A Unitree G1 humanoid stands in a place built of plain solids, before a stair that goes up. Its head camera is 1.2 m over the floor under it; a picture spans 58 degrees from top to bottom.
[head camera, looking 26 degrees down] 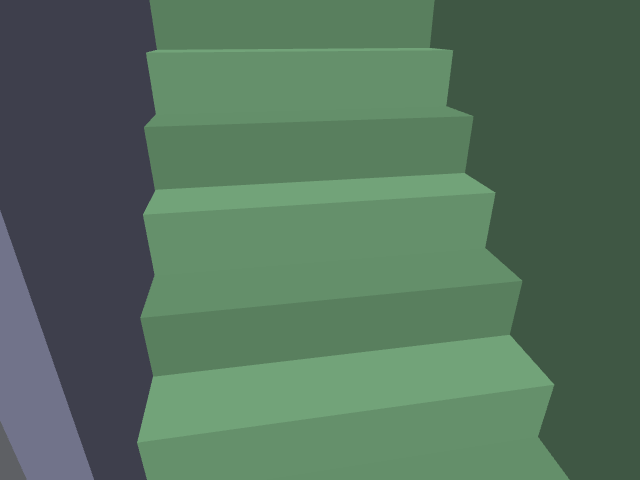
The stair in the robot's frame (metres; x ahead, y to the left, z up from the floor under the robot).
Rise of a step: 0.19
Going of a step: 0.20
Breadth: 1.02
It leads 10 degrees to the left of straight ahead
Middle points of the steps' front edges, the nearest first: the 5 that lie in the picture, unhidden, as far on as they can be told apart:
0.75 -0.10 0.38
0.95 -0.06 0.57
1.15 -0.03 0.76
1.35 0.00 0.95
1.55 0.04 1.13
